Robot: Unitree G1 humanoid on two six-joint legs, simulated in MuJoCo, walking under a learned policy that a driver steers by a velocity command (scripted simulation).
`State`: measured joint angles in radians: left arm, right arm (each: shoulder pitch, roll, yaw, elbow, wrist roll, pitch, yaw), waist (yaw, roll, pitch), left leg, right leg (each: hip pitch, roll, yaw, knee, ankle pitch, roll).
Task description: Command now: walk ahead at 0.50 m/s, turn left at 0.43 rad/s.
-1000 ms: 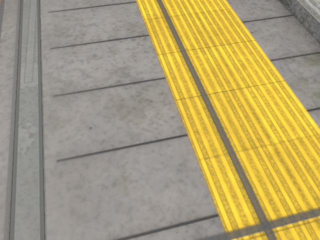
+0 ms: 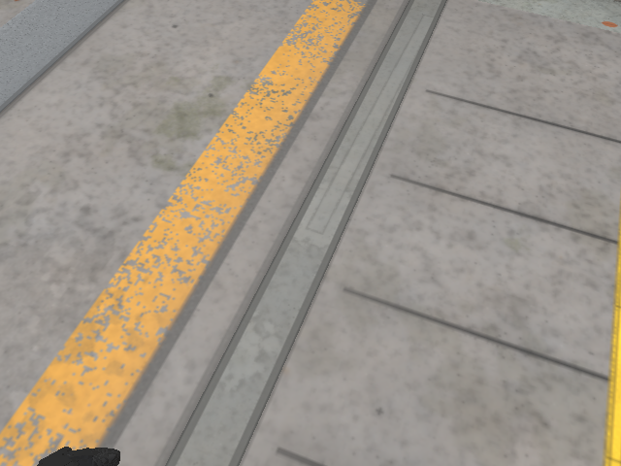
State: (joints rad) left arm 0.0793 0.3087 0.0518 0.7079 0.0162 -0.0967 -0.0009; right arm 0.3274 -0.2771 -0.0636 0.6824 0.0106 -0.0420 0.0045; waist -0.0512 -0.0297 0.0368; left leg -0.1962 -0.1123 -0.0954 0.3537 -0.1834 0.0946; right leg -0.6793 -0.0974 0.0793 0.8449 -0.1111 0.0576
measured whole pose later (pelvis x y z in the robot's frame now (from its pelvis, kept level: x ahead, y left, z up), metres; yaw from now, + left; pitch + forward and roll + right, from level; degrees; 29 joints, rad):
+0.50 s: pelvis +0.28 -0.05 +0.00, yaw +4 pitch +2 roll -1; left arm 0.35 0.26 0.04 0.82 0.00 -0.08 -0.02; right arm 0.18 -0.29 -0.05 0.68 0.00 -0.06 0.00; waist 0.06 0.04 0.02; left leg -0.65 0.10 -0.05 0.87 -0.15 -0.01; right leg -0.13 0.06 -0.02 0.28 -0.18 -0.06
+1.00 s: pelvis +0.51 +0.03 +0.00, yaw +1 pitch +1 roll +1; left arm 0.17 0.30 0.05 0.78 0.00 -0.03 0.01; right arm 0.25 -0.25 -0.05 0.80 -0.02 -0.07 0.02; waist -0.03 -0.05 0.04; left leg -0.20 -0.03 0.07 0.33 -0.16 0.05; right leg -0.57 -0.08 0.04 0.83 -0.22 0.04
